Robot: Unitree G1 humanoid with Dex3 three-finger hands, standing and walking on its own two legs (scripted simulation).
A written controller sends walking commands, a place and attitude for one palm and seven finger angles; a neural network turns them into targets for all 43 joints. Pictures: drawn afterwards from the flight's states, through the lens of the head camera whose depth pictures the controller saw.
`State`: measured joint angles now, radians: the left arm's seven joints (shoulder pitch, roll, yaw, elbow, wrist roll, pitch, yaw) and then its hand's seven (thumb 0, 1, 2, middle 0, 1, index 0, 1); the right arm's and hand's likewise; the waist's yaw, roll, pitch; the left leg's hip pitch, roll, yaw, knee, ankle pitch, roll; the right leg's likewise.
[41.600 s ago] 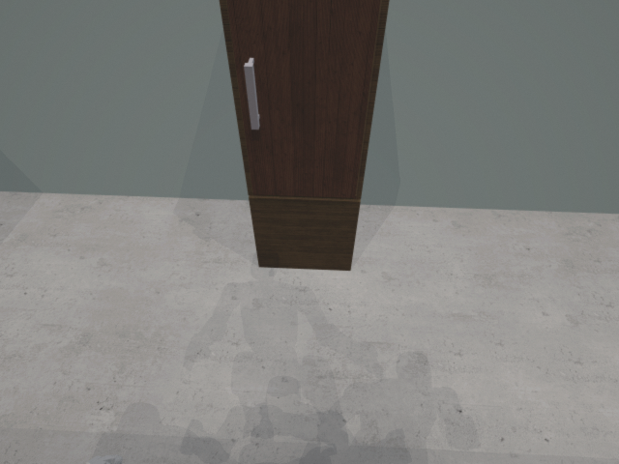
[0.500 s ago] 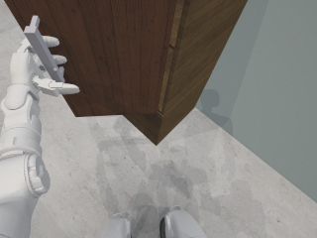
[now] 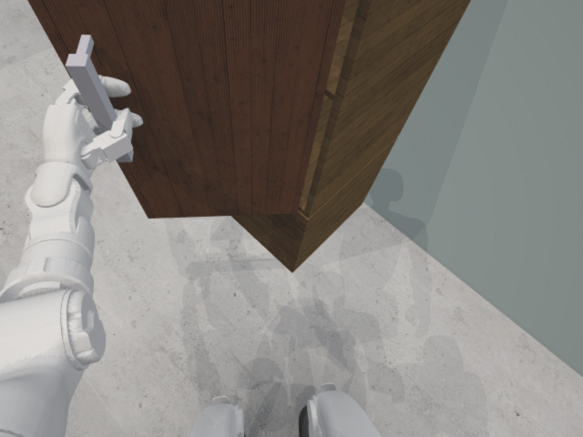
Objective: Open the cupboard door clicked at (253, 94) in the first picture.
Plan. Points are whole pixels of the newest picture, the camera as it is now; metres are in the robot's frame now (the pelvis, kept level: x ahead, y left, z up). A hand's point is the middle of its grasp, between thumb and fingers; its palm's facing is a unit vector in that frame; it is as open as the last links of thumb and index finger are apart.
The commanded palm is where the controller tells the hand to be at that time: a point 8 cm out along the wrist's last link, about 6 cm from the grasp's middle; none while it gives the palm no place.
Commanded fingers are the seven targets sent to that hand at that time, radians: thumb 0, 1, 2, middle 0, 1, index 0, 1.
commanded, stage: close the thumb around the handle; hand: left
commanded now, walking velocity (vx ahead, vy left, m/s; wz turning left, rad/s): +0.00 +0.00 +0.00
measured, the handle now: (107, 105) +0.54 +0.22 +0.09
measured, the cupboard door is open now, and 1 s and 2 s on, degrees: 48 84 98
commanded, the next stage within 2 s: pull the door open along its arc in 0.04 s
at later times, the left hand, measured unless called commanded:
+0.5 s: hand (129, 164) +0.45 +0.18 +0.08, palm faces +0.04 -1.00 -0.01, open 5.6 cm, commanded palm +0.39 +0.23 +0.08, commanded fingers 0.00 0.90 0.90 -0.40 -1.35 -0.40 -1.35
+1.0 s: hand (191, 248) +0.33 +0.10 +0.08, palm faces +0.44 -0.90 +0.02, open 6.1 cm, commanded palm +0.26 +0.14 +0.08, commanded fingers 0.00 0.90 0.90 -0.40 -1.35 -0.40 -1.35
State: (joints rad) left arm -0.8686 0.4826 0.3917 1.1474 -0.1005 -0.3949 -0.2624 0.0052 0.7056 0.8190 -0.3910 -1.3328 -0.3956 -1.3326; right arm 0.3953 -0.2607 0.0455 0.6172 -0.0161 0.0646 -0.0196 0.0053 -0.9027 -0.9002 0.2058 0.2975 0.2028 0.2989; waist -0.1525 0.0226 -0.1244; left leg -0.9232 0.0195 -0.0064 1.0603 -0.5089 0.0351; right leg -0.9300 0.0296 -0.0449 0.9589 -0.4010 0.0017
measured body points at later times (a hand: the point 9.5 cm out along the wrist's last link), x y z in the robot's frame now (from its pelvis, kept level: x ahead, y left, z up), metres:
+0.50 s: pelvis +0.01 -0.01 +0.01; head +0.11 +0.00 +0.46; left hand +0.44 +0.24 +0.08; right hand +0.04 -0.27 -0.10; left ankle -0.01 +0.09 -0.67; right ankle +0.03 -0.13 -0.67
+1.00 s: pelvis +0.02 -0.03 +0.02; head +0.06 -0.04 +0.47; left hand +0.30 +0.15 +0.08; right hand +0.20 -0.24 -0.07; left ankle -0.01 +0.09 -0.67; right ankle +0.03 -0.13 -0.67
